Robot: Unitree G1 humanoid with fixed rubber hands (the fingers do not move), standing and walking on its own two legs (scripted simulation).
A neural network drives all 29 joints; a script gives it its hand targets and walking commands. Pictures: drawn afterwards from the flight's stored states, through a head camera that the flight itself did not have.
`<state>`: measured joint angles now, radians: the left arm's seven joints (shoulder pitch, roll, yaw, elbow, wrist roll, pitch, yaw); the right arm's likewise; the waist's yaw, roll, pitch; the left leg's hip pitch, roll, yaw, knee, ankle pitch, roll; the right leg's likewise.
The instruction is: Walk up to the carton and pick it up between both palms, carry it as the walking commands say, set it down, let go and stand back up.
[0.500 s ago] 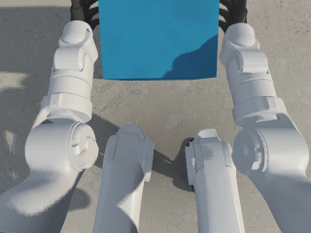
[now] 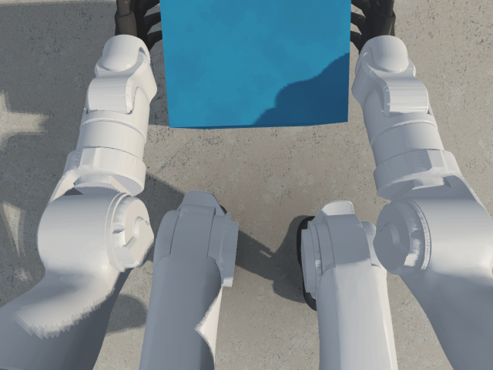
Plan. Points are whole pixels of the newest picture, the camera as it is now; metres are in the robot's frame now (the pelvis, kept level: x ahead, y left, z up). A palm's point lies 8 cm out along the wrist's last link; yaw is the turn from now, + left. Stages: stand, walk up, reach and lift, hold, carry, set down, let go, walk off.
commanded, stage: set down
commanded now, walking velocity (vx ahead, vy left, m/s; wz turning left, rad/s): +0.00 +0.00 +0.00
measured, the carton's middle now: (255, 59) +0.51 +0.05 -0.25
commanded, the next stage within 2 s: none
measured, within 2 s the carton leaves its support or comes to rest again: neither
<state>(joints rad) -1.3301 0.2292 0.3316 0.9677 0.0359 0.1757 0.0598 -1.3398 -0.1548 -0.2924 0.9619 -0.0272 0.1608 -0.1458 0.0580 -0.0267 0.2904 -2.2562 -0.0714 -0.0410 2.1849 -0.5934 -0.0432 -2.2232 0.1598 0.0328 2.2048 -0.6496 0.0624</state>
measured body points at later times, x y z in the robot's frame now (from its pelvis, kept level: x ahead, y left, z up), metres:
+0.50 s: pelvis -0.01 +0.00 -0.01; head +0.35 +0.02 +0.26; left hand +0.52 +0.20 -0.18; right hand +0.54 -0.10 -0.18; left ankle +0.10 +0.12 -0.34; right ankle +0.09 -0.12 -0.34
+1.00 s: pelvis -0.01 +0.00 +0.00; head +0.36 +0.02 +0.25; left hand +0.52 +0.23 -0.18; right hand +0.55 -0.13 -0.18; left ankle +0.10 +0.12 -0.34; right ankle +0.09 -0.12 -0.34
